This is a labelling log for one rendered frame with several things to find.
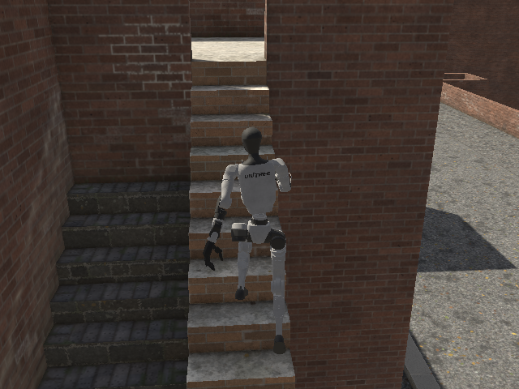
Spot right robot upper arm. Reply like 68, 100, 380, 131
271, 158, 291, 192

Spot robot right thigh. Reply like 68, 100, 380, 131
269, 229, 286, 295

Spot right robot forearm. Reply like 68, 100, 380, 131
275, 174, 291, 187

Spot left robot forearm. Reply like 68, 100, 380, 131
207, 195, 227, 243

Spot left robot hand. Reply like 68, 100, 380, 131
203, 241, 223, 271

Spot left robot upper arm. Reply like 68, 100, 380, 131
219, 164, 238, 209

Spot humanoid robot torso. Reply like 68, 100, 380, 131
238, 157, 276, 244

